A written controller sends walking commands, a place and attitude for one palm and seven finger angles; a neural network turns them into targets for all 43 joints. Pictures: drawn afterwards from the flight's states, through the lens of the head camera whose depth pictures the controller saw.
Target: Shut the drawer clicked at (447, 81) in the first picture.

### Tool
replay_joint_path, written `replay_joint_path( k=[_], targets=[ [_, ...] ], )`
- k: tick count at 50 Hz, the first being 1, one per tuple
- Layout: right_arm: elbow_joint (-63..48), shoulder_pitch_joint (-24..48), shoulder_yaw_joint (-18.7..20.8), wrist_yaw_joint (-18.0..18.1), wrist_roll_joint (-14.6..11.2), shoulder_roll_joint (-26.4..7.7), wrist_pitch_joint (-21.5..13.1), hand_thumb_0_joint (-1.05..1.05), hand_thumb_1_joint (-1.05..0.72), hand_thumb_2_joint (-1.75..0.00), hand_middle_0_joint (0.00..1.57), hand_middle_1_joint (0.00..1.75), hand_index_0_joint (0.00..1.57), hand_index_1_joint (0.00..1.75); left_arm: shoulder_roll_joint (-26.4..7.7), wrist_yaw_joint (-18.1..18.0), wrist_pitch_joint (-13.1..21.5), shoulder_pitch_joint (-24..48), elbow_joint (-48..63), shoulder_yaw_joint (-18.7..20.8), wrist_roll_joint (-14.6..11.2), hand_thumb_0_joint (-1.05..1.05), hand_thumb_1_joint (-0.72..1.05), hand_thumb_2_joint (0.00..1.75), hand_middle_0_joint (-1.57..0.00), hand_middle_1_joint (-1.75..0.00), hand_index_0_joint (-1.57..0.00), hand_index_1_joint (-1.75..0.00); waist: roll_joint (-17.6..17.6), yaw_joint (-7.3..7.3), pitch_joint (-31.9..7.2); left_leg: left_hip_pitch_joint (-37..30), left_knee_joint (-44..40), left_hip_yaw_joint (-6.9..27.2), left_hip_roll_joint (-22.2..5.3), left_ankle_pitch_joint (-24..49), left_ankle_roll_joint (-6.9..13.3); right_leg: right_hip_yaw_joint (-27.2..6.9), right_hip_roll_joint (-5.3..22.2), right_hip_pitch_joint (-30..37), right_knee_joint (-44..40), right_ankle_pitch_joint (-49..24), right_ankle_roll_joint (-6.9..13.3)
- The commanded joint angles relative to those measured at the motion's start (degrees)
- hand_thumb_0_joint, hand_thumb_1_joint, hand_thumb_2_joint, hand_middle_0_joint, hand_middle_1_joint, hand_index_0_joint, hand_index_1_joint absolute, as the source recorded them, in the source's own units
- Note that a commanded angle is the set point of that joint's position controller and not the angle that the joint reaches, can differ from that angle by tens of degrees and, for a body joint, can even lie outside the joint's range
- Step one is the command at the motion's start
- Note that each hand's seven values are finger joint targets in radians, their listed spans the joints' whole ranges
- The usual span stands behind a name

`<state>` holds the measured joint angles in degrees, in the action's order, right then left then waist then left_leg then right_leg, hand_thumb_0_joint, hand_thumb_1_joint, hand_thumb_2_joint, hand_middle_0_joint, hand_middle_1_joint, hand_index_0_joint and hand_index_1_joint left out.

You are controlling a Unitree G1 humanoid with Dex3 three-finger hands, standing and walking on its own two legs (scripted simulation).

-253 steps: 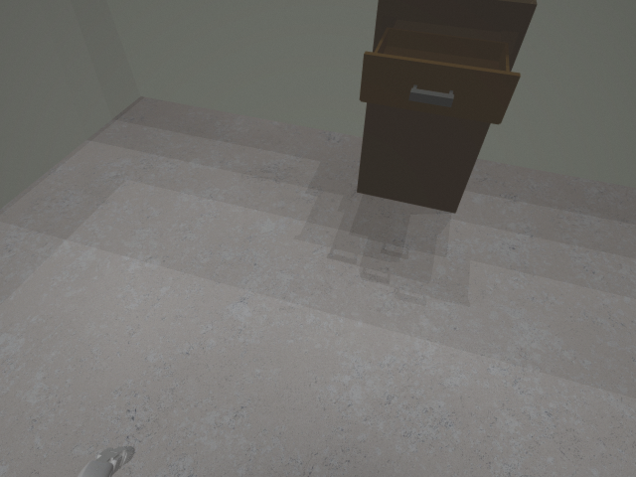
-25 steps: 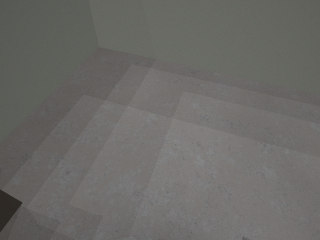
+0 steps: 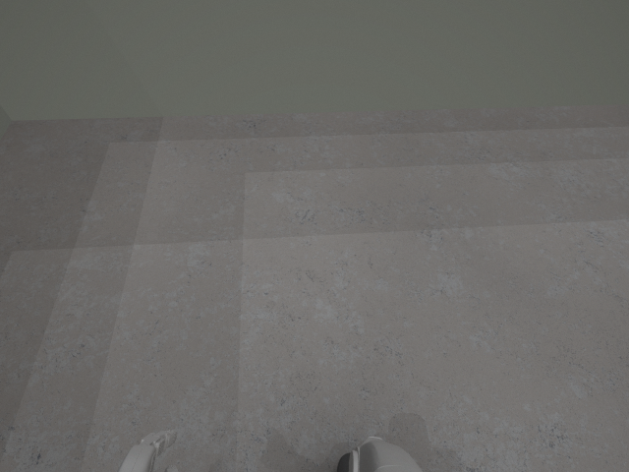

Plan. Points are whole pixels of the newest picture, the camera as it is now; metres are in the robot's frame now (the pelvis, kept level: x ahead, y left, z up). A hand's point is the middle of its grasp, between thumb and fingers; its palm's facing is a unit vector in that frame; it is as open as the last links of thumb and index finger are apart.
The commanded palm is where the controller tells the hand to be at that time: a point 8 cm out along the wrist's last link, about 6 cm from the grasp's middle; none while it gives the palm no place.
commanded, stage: turn to face it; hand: left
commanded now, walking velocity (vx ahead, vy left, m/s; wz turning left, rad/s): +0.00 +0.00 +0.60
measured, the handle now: out of the picture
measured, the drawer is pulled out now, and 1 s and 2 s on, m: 0.30 0.30 0.30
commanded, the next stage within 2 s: none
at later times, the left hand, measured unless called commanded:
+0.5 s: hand out of the picture +0.07 +0.25 -0.19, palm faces +0.30 -0.93 -0.19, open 7.3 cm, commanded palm none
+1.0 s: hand out of the picture +0.01 +0.23 -0.14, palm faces +0.52 -0.81 -0.26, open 7.4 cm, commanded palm none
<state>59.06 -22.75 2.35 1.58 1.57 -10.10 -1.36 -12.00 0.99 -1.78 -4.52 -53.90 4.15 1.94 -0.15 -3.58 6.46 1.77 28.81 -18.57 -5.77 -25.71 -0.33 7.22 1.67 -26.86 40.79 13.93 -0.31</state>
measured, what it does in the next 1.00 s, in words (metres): steps on the spot, turning left: right foot, then left foot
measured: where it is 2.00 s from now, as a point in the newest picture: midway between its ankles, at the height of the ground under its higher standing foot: outside the picture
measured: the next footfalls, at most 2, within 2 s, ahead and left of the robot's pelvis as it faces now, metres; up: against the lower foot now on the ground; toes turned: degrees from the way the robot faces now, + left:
right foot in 0.02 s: +0.12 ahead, -0.10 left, +0.00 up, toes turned -7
left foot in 0.46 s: +0.08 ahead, +0.15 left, +0.00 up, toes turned +23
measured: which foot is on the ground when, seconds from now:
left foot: down 0.00-0.04, up 0.06-0.44, down 0.46-1.00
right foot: up 0.00-0.00, down 0.02-0.46, up 0.48-1.00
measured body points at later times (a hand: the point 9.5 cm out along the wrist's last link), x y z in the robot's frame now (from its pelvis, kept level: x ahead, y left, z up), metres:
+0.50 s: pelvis +0.03 +0.04 -0.02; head +0.04 +0.07 +0.43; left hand +0.06 +0.30 -0.17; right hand +0.14 -0.20 -0.14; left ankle +0.04 +0.13 -0.73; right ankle +0.08 -0.10 -0.71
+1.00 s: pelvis +0.01 +0.00 +0.01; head +0.04 +0.00 +0.45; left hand -0.02 +0.28 -0.12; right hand +0.19 -0.19 -0.14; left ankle +0.04 +0.13 -0.73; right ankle +0.07 -0.12 -0.71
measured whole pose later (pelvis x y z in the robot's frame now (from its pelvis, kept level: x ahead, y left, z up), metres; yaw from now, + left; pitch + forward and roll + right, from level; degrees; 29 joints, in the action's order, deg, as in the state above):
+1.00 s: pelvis +0.01 +0.00 +0.01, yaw +30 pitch +1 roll -1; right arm 52.5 -12.7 4.5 -0.7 1.6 -13.0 3.1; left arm -11.3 -1.3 -2.7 -8.9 -51.4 4.0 0.4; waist 2.5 -2.4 2.1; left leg 21.5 26.7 6.5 4.5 -5.5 1.7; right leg -0.3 0.7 -17.7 39.2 22.7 -3.3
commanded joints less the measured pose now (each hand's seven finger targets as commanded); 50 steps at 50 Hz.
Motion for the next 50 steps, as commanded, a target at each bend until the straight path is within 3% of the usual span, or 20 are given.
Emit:
replay_joint_path(
  k=[1,2,3,5,7,9,13,17,19,21,22,23,24,25,27,30,43,47,49,50],
  targets=[
    [-1.5,-3.2,0.6,-0.2,-2.0,-4.6,-1.1,0.00,-0.90,-0.90,0.20,0.30,0.20,0.30,-8.9,-2.0,4.4,-17.6,-2.5,0.7,0.4,0.00,0.90,0.90,-0.20,-0.30,-0.20,-0.30,-6.7,8.85,-19.5,17.6,24.8,6.4,-4.0,25.7,-0.7,-14.4,14.5,38.8,-12.7,-41.6,6.1],
    [-1.9,-4.8,0.0,0.3,-2.5,-2.8,-0.5,0.00,-0.90,-0.90,0.20,0.30,0.20,0.30,-11.2,-2.2,5.1,-18.8,-3.7,0.3,-1.0,0.00,0.90,0.90,-0.20,-0.30,-0.20,-0.30,-9.7,7.26,-25.9,20.4,34.9,12.5,0.5,-11.0,-2.3,-21.6,26.2,41.4,-10.0,-65.5,13.4],
    [-1.8,-3.5,0.0,0.7,-2.2,-3.0,0.3,0.00,-0.90,-0.90,0.20,0.30,0.20,0.30,-10.2,-2.4,4.6,-15.0,-2.6,-0.3,-1.2,0.00,0.90,0.90,-0.20,-0.30,-0.20,-0.30,-6.1,6.48,-21.4,20.5,36.4,17.8,-0.1,-11.7,-1.4,-15.4,25.3,34.4,-12.8,-60.8,14.9],
    [-1.0,-1.0,0.1,0.1,-1.7,-2.5,1.8,0.00,-0.90,-0.90,0.20,0.30,0.20,0.30,-8.4,-2.9,3.9,-8.8,-1.0,-0.4,-1.2,0.00,0.90,0.90,-0.20,-0.30,-0.20,-0.30,-8.3,5.39,-13.9,23.2,41.1,17.6,-0.9,-7.1,-2.4,-13.0,21.9,25.0,-17.2,-45.7,12.5],
    [-0.2,-0.5,0.8,-0.3,-1.3,-2.8,3.0,0.00,-0.90,-0.90,0.20,0.30,0.20,0.30,-6.8,-3.3,3.3,-4.8,-0.3,-0.7,-1.2,0.00,0.90,0.90,-0.20,-0.30,-0.20,-0.30,-6.0,3.33,-7.7,22.8,40.4,17.5,-1.6,-3.3,-2.9,-7.5,20.1,16.0,-20.5,-36.0,9.9],
    [0.3,-1.9,0.9,-0.8,-1.0,-1.9,3.9,0.00,-0.90,-0.90,0.20,0.30,0.20,0.30,-6.2,-3.2,3.1,-2.9,0.7,-0.6,-1.0,0.00,0.90,0.90,-0.20,-0.30,-0.20,-0.30,-6.2,1.61,-6.3,22.0,38.7,16.2,-1.1,0.0,-3.3,-3.0,18.3,11.0,-22.6,-25.8,8.4],
    [-1.0,-0.3,1.7,-1.7,-0.6,-1.7,4.5,0.00,-0.90,-0.90,0.20,0.30,0.20,0.30,-5.9,-3.2,2.4,-2.3,1.7,0.2,-0.7,0.00,0.90,0.90,-0.20,-0.30,-0.20,-0.30,-8.9,1.33,-4.2,22.5,34.2,13.7,-1.0,3.1,-3.6,0.2,17.6,7.3,-25.5,-6.7,7.1],
    [-4.7,5.5,2.0,-2.3,-0.6,-1.6,3.7,0.00,-0.90,-0.90,0.20,0.30,0.20,0.30,-6.5,-3.4,1.8,-4.0,2.3,1.5,0.0,0.00,0.90,0.90,-0.20,-0.30,-0.20,-0.30,-11.0,3.33,-3.8,22.6,22.9,12.5,-1.1,1.0,-3.3,0.6,19.5,9.9,-22.2,-4.4,7.1],
    [-5.7,5.5,2.2,-2.5,-0.5,-2.1,3.3,0.00,-0.90,-0.90,0.20,0.30,0.20,0.30,-7.5,-3.3,1.5,-4.2,2.9,1.9,-0.1,0.00,0.90,0.90,-0.20,-0.30,-0.20,-0.30,-10.7,3.05,-5.0,20.4,16.9,11.3,-0.6,2.9,-3.1,1.6,20.3,10.8,-18.1,-5.4,6.2],
    [-5.7,2.4,2.8,-2.5,-0.2,-4.0,2.9,0.00,-0.90,-0.90,0.20,0.30,0.20,0.30,-7.2,-3.0,0.9,-4.6,3.5,2.0,-0.7,0.00,0.90,0.90,-0.20,-0.30,-0.20,-0.30,-3.8,1.40,-7.4,12.9,6.2,10.5,1.1,11.4,-2.6,4.3,18.2,8.4,-9.5,-1.5,3.2],
    [-5.6,-0.1,3.5,-2.5,0.0,-7.7,2.4,0.00,-0.90,-0.90,0.20,0.30,0.20,0.30,-4.9,-2.8,0.3,-5.3,4.3,1.7,-1.1,0.00,0.90,0.90,-0.20,-0.30,-0.20,-0.30,10.2,0.25,-8.1,9.8,-3.6,21.9,-4.5,15.9,0.0,5.7,13.3,2.9,1.6,6.6,0.0],
    [-6.4,-2.4,4.9,-2.0,0.3,-14.0,1.9,0.00,-0.90,-0.90,0.20,0.30,0.20,0.30,-1.4,-2.4,0.0,-3.9,7.1,1.0,-1.4,0.00,0.90,0.90,-0.20,-0.30,-0.20,-0.30,25.9,-1.37,-6.7,8.4,-12.4,43.0,-19.0,29.6,7.7,5.1,5.4,-9.3,16.4,25.0,-4.7],
    [-6.1,-2.8,5.1,-1.6,0.4,-15.7,2.0,0.00,-0.90,-0.90,0.20,0.30,0.20,0.30,-3.3,-2.3,-0.1,-0.7,8.2,0.9,-0.7,0.00,0.90,0.90,-0.20,-0.30,-0.20,-0.30,17.4,-1.98,-8.7,9.4,-13.1,44.6,-22.1,27.3,12.0,-2.8,5.2,-9.1,26.0,22.9,-3.3],
    [-6.6,0.3,5.0,-1.2,0.3,-14.8,1.7,0.00,-0.90,-0.90,0.20,0.30,0.20,0.30,-3.0,-2.1,-0.2,-0.1,7.7,1.3,-0.5,0.00,0.90,0.90,-0.20,-0.30,-0.20,-0.30,13.0,-0.41,-8.3,11.4,-13.9,41.4,-18.4,20.9,11.2,-5.5,5.9,-9.9,28.9,17.4,-2.9],
    [-8.8,7.3,3.9,-0.6,0.0,-11.9,1.3,0.00,-0.90,-0.90,0.20,0.30,0.20,0.30,-4.0,-1.5,0.1,-1.4,5.9,2.0,-0.3,0.00,0.90,0.90,-0.20,-0.30,-0.20,-0.30,11.8,1.95,-8.1,12.3,-12.6,35.5,-12.6,17.4,7.3,-7.3,5.5,-11.0,31.4,8.6,-3.6],
    [-9.6,8.6,3.5,-0.4,-0.5,-11.5,0.7,0.00,-0.90,-0.90,0.20,0.30,0.20,0.30,-5.1,-1.4,0.0,-6.1,3.5,2.0,-0.6,0.00,0.90,0.90,-0.20,-0.30,-0.20,-0.30,6.0,2.89,-11.2,7.6,-11.5,30.7,-8.3,23.4,6.8,-7.5,4.5,-8.7,29.0,3.8,-4.7],
    [-9.1,7.1,4.8,-1.1,-0.2,-13.9,2.5,0.00,-0.90,-0.90,0.20,0.30,0.20,0.30,-5.7,-2.5,-0.2,-4.0,5.4,1.5,-1.2,0.00,0.90,0.90,-0.20,-0.30,-0.20,-0.30,9.1,0.80,-9.4,7.8,-12.7,41.2,-7.2,15.5,10.2,-8.2,1.2,-1.1,9.5,11.2,-4.6],
    [-10.5,10.2,5.2,-1.4,0.0,-14.4,3.2,0.00,-0.90,-0.90,0.20,0.30,0.20,0.30,-5.5,-2.7,-0.1,-8.1,5.3,1.4,-1.6,0.00,0.90,0.90,-0.20,-0.30,-0.20,-0.30,9.4,2.56,-9.6,14.0,-12.8,44.0,-5.0,12.3,9.2,-7.8,-1.1,7.9,-0.1,10.6,-3.1],
    [-11.5,12.9,5.5,-1.8,0.0,-13.9,3.6,0.00,-0.90,-0.90,0.20,0.30,0.20,0.30,-6.0,-2.8,0.2,-13.2,4.2,1.9,-1.7,0.00,0.90,0.90,-0.20,-0.30,-0.20,-0.30,9.2,4.93,-9.7,20.9,-12.1,41.9,-1.8,8.1,6.2,-5.8,-1.8,18.0,-10.9,5.7,-2.1],
    [-12.0,13.6,5.4,-1.9,-0.4,-12.4,3.9,0.00,-0.90,-0.90,0.20,0.30,0.20,0.30,-7.4,-3.1,0.5,-15.9,3.8,2.3,-1.5,0.00,0.90,0.90,-0.20,-0.30,-0.20,-0.30,5.1,6.33,-9.8,26.9,-8.0,39.3,1.2,4.1,3.4,-7.4,0.7,25.3,-20.3,3.5,-1.0]
  ],
)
